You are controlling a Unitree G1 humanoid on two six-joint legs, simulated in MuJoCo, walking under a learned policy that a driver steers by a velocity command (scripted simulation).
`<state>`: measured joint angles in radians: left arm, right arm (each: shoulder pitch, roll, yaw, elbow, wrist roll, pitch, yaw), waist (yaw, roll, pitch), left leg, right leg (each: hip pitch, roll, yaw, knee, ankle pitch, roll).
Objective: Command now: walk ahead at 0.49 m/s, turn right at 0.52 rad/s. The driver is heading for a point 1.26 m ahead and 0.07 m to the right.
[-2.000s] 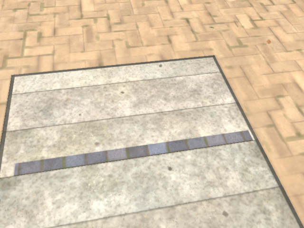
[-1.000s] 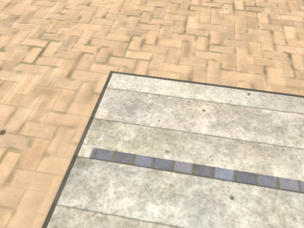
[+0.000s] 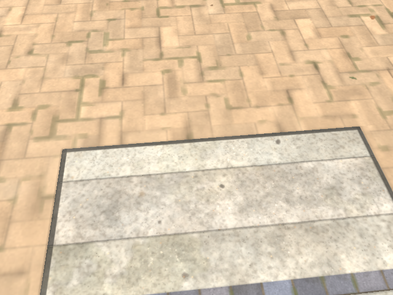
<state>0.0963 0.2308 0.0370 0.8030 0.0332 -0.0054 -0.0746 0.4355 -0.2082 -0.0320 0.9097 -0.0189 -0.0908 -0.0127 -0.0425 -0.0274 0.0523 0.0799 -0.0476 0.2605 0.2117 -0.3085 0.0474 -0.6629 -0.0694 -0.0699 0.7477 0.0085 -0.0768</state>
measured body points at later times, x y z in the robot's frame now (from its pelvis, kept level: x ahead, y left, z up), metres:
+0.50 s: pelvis +0.29 -0.04 +0.01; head +0.32 -0.06 +0.45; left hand +0.34 +0.23 -0.12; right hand +0.39 -0.31 -0.11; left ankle +0.49 +0.09 -0.68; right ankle +0.19 -0.07 -0.74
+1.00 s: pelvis +0.58 -0.05 +0.01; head +0.60 -0.04 +0.46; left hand +0.78 +0.16 -0.11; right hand +0.51 -0.30 -0.12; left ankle +0.55 +0.02 -0.74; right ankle +0.68 -0.23 -0.68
